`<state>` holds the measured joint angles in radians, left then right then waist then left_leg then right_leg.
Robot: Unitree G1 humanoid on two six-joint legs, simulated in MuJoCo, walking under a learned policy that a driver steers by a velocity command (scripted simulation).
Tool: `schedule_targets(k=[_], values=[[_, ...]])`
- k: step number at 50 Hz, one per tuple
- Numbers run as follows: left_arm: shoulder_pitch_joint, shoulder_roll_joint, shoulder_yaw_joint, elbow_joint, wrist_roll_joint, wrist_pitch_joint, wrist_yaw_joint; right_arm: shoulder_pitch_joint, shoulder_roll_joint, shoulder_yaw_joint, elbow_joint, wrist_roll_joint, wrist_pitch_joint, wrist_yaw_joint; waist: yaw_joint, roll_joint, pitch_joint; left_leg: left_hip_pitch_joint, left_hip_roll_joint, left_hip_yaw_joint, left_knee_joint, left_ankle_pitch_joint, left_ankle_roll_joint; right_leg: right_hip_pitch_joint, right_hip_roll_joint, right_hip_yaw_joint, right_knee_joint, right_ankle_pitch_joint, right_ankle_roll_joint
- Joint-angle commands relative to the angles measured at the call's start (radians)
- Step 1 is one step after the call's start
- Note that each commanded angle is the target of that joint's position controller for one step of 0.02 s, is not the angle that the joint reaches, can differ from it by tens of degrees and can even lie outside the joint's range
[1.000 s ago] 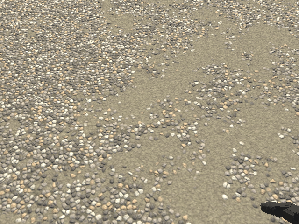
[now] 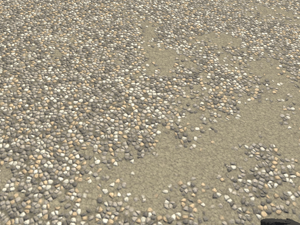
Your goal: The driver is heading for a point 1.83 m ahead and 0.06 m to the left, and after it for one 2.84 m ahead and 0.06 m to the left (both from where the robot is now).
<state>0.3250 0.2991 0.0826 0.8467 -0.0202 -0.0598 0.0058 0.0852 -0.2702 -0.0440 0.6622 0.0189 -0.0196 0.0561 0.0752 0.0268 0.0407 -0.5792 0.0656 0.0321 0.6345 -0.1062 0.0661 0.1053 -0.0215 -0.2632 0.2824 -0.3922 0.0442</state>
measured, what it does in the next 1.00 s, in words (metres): walks ahead: left foot, then right foot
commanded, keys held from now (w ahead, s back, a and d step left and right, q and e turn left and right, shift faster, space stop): w+q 0.26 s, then q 0.04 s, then no key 0.16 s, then e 0.18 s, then w+e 0.36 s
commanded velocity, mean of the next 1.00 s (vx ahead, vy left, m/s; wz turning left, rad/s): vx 0.33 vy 0.00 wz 0.11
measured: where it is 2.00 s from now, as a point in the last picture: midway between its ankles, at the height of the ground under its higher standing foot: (182, 138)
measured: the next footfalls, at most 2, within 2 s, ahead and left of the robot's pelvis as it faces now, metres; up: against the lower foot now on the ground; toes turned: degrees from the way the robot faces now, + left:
left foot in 0.04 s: +0.19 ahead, +0.10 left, +0.00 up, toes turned +4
right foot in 0.50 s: +0.48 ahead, -0.04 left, +0.00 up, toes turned +18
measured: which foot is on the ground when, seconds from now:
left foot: up 0.00-0.02, down 0.04-0.52, up 0.54-0.84, down 0.86-1.00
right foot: down 0.00-0.04, up 0.06-0.48, down 0.50-0.86, up 0.88-1.00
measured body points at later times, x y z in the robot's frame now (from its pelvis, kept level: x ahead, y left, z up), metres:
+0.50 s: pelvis +0.27 +0.02 +0.00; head +0.30 +0.03 +0.45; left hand +0.43 +0.31 -0.08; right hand +0.40 -0.25 -0.11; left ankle +0.15 +0.10 -0.72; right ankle +0.44 -0.05 -0.72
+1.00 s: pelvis +0.39 +0.05 +0.02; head +0.39 +0.07 +0.47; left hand +0.53 +0.34 -0.08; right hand +0.48 -0.23 -0.08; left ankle +0.35 +0.17 -0.73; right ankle +0.45 -0.08 -0.66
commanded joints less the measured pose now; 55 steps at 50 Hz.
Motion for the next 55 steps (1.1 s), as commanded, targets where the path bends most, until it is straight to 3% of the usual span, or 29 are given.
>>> schedule_targets(k=[1,2,3,4,5,6,7,8,10,15,20,22,24,25,26,27,28,29,30,32,36,39,42,43,44,45,46,48,55], values=[[-0.058,0.203,0.046,-0.063,-0.015,0.012,0.012,0.199,-0.171,-0.078,-0.030,0.003,-0.002,-0.006,-0.182,-0.086,-0.122,0.325,-0.121,0.085,-0.059,-0.049,0.080,-0.080,-0.226,0.028,0.359,1.023,-0.120],[-0.038,0.164,0.029,-0.077,0.007,0.007,0.016,0.368,-0.254,-0.114,0.011,0.008,0.008,-0.026,-0.248,0.007,-0.216,0.636,-0.049,-0.075,-0.080,-0.025,0.134,-0.317,-0.183,0.026,0.659,0.759,-0.072],[0.057,0.015,-0.020,-0.137,0.045,-0.018,0.001,0.328,-0.367,-0.127,0.001,0.017,0.000,-0.033,-0.117,0.277,-0.298,0.944,0.207,-0.654,-0.185,-0.216,0.325,-0.770,0.026,0.114,1.010,-0.164,-0.007],[-0.047,0.093,-0.012,-0.140,0.012,-0.055,-0.011,0.352,-0.279,-0.099,-0.036,0.008,-0.018,-0.026,-0.194,0.136,-0.409,0.981,0.265,-0.860,-0.332,-0.338,0.345,-0.868,0.036,0.346,1.103,-0.213,-0.025],[-0.146,0.143,0.002,-0.172,-0.026,-0.072,-0.018,0.319,-0.225,-0.083,-0.025,-0.003,-0.033,-0.022,-0.204,0.083,-0.263,0.887,0.243,-0.722,-0.356,-0.264,0.292,-0.943,-0.006,0.350,1.087,-0.113,-0.049],[-0.158,0.127,-0.004,-0.175,-0.015,-0.083,-0.012,0.264,-0.204,-0.076,-0.027,-0.001,-0.041,-0.023,-0.160,0.015,-0.180,0.748,0.202,-0.606,-0.349,-0.165,0.260,-0.913,-0.048,0.347,1.005,-0.025,-0.061],[-0.153,0.129,0.000,-0.162,0.013,-0.083,-0.004,0.196,-0.172,-0.066,-0.038,-0.002,-0.040,-0.026,-0.118,-0.011,-0.124,0.616,0.163,-0.508,-0.353,-0.046,0.236,-0.848,-0.079,0.346,0.918,0.027,-0.054],[-0.130,0.135,0.006,-0.157,0.023,-0.074,-0.004,0.157,-0.150,-0.057,-0.056,-0.015,-0.041,-0.032,-0.082,0.015,-0.110,0.526,0.137,-0.454,-0.372,0.045,0.228,-0.773,-0.098,0.356,0.874,0.066,-0.048],[-0.112,0.118,0.005,-0.153,0.033,-0.052,-0.006,0.140,-0.151,-0.057,-0.063,-0.016,-0.045,-0.039,-0.059,0.018,-0.098,0.439,0.112,-0.401,-0.402,0.150,0.237,-0.719,-0.094,0.340,0.806,0.098,-0.020],[-0.264,0.060,-0.017,-0.195,0.041,-0.037,-0.004,0.191,-0.192,-0.069,-0.031,-0.006,-0.037,-0.070,-0.096,0.030,-0.030,0.321,0.024,-0.262,-0.380,0.296,0.178,-0.676,-0.029,0.307,0.465,0.351,0.033],[-0.338,0.064,-0.019,-0.208,0.029,-0.048,-0.031,0.263,-0.171,-0.063,0.017,-0.002,-0.012,-0.086,-0.140,0.070,-0.069,0.381,0.033,-0.277,-0.281,0.294,0.111,-0.562,0.032,0.306,0.257,0.531,0.003],[-0.315,0.091,-0.008,-0.204,0.036,-0.054,-0.036,0.256,-0.158,-0.060,0.022,-0.009,-0.007,-0.090,-0.123,0.082,-0.081,0.457,0.063,-0.327,-0.202,0.318,0.098,-0.555,0.027,0.325,0.218,0.473,-0.029],[-0.212,0.100,-0.001,-0.171,0.049,-0.066,-0.036,0.211,-0.129,-0.050,0.018,-0.013,-0.006,-0.091,-0.060,0.079,-0.115,0.483,0.032,-0.315,-0.080,0.378,0.063,-0.436,0.021,0.298,0.127,0.551,-0.074],[-0.157,0.137,0.004,-0.164,0.065,-0.072,-0.033,0.228,-0.094,-0.038,0.007,-0.027,-0.010,-0.088,-0.051,0.017,-0.201,0.441,-0.031,-0.279,0.061,0.284,0.023,-0.262,-0.068,0.365,0.153,0.852,-0.114],[-0.118,0.168,0.002,-0.163,0.086,-0.066,-0.030,0.375,-0.056,-0.022,0.023,-0.031,-0.016,-0.086,-0.098,-0.170,-0.326,0.244,-0.127,-0.228,0.315,-0.141,-0.046,0.024,-0.267,0.598,0.221,1.186,-0.276],[-0.089,0.093,-0.013,-0.130,0.055,-0.049,-0.036,0.464,-0.084,-0.020,0.052,-0.030,-0.010,-0.079,-0.109,-0.291,-0.417,0.157,-0.139,-0.199,0.474,-0.561,-0.104,0.085,-0.367,0.806,0.182,1.093,-0.393],[-0.124,0.071,-0.023,-0.140,0.017,-0.035,-0.044,0.410,-0.156,-0.036,0.050,-0.021,0.004,-0.076,-0.095,-0.200,-0.343,0.101,-0.096,-0.206,0.520,-0.561,-0.124,0.010,-0.334,0.830,0.132,0.780,-0.376],[-0.165,0.074,-0.023,-0.147,0.010,-0.019,-0.046,0.305,-0.166,-0.043,0.038,-0.017,0.020,-0.081,-0.078,-0.134,-0.249,0.054,-0.080,-0.178,0.547,-0.513,-0.140,-0.074,-0.284,0.790,0.096,0.547,-0.332],[-0.208,0.088,-0.022,-0.158,0.013,-0.006,-0.046,0.238,-0.169,-0.048,0.021,-0.020,0.036,-0.086,-0.077,-0.098,-0.163,0.028,-0.070,-0.153,0.517,-0.477,-0.144,-0.178,-0.249,0.752,0.058,0.411,-0.303],[-0.245,0.141,-0.003,-0.168,0.022,0.017,-0.034,0.197,-0.146,-0.050,0.008,-0.022,0.053,-0.098,-0.093,-0.124,-0.091,0.087,-0.061,-0.129,0.382,-0.429,-0.137,-0.331,-0.183,0.686,0.004,0.283,-0.257],[-0.234,0.149,0.013,-0.175,0.006,0.041,-0.004,0.203,-0.098,-0.039,0.017,-0.024,0.025,-0.100,-0.099,-0.198,-0.144,0.235,-0.092,-0.077,0.165,-0.349,-0.121,-0.412,-0.114,0.655,-0.076,-0.038,-0.253],[-0.222,0.149,0.021,-0.178,-0.007,0.053,0.012,0.177,-0.097,-0.038,0.015,-0.020,-0.004,-0.088,-0.100,-0.190,-0.146,0.316,-0.100,-0.076,0.016,-0.250,-0.098,-0.447,-0.107,0.679,-0.086,-0.107,-0.250],[-0.226,0.129,0.019,-0.187,-0.012,0.067,0.019,0.238,-0.094,-0.041,0.044,-0.018,-0.033,-0.079,-0.151,-0.152,-0.121,0.497,-0.094,-0.050,-0.204,-0.131,-0.053,-0.562,-0.049,0.662,-0.030,-0.195,-0.194],[-0.240,0.094,0.009,-0.201,-0.010,0.064,0.016,0.307,-0.133,-0.053,0.058,-0.023,-0.039,-0.087,-0.182,-0.099,-0.118,0.623,0.009,-0.128,-0.269,-0.200,-0.016,-0.694,-0.004,0.617,0.079,-0.216,-0.139],[-0.254,0.014,-0.010,-0.226,-0.013,0.055,0.011,0.360,-0.206,-0.070,0.065,-0.040,-0.039,-0.094,-0.189,0.109,-0.119,0.683,0.221,-0.402,-0.378,-0.472,0.065,-0.855,0.106,0.439,0.369,-0.192,-0.082],[-0.263,0.052,-0.001,-0.255,-0.012,0.037,0.004,0.295,-0.255,-0.084,0.053,-0.061,-0.045,-0.086,-0.156,0.213,-0.030,0.574,0.350,-0.631,-0.470,-0.618,0.146,-0.961,0.081,0.397,0.562,-0.110,-0.082],[-0.230,0.100,0.012,-0.240,-0.007,0.027,-0.003,0.227,-0.200,-0.071,0.030,-0.049,-0.055,-0.093,-0.122,0.158,0.009,0.557,0.327,-0.590,-0.473,-0.599,0.143,-0.980,0.036,0.430,0.656,-0.028,-0.082],[-0.164,0.107,0.021,-0.194,0.002,0.026,-0.012,0.189,-0.143,-0.056,0.024,-0.020,-0.064,-0.099,-0.099,0.115,0.007,0.605,0.249,-0.413,-0.467,-0.413,0.078,-0.990,0.016,0.408,0.721,0.083,-0.056],[-0.292,0.035,-0.006,-0.258,-0.002,0.031,-0.043,0.264,-0.157,-0.057,0.061,-0.030,-0.067,-0.086,-0.163,0.090,0.049,0.542,0.185,-0.063,-0.498,-0.049,0.072,-0.903,-0.039,0.304,0.616,0.313,0.007]])
Keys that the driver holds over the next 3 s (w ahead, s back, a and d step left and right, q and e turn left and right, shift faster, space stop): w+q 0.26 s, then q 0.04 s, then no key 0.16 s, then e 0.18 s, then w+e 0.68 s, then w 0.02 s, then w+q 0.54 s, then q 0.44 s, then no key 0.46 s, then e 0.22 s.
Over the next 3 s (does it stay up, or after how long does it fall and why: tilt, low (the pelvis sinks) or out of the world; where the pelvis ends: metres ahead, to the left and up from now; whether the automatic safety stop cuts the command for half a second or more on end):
stays up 1.09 -0.04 0.00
